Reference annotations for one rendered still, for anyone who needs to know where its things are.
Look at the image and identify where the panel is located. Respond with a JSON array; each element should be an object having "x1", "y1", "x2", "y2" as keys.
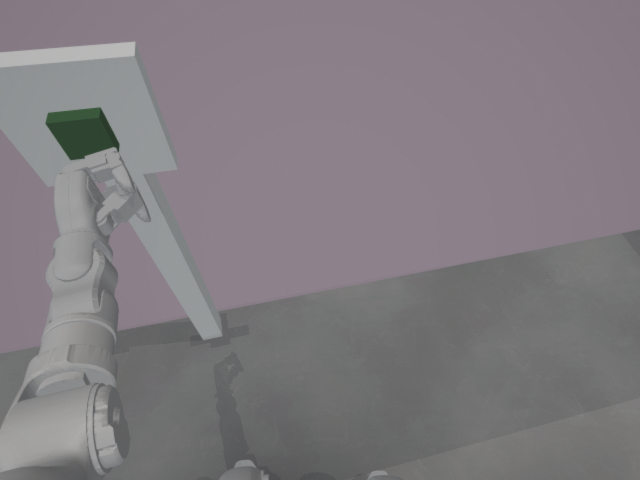
[{"x1": 0, "y1": 42, "x2": 223, "y2": 340}]

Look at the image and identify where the robot left shin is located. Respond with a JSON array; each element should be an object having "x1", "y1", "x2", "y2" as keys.
[{"x1": 234, "y1": 460, "x2": 256, "y2": 468}]

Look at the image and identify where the robot left hand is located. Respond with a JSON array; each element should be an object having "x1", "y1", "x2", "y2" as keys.
[{"x1": 54, "y1": 147, "x2": 151, "y2": 243}]

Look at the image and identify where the button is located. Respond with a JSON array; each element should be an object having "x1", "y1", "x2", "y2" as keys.
[{"x1": 45, "y1": 107, "x2": 120, "y2": 160}]

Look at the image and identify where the left robot forearm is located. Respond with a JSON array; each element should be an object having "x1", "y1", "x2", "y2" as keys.
[{"x1": 0, "y1": 231, "x2": 119, "y2": 472}]

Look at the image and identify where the left robot upper arm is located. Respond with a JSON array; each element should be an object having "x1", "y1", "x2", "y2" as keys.
[{"x1": 0, "y1": 383, "x2": 130, "y2": 480}]

